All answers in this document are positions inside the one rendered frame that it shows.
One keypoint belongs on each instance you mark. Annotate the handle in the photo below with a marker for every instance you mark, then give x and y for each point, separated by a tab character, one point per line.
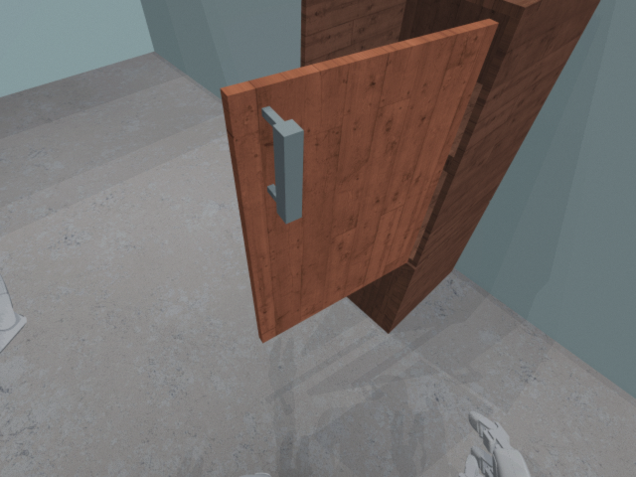
288	139

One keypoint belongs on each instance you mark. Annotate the cupboard door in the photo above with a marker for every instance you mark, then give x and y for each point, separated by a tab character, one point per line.
378	128

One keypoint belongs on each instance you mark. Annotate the robot right hand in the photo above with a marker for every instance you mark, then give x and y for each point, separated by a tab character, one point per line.
505	461

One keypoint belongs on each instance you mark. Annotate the robot left hand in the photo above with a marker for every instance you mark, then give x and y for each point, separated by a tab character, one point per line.
11	323

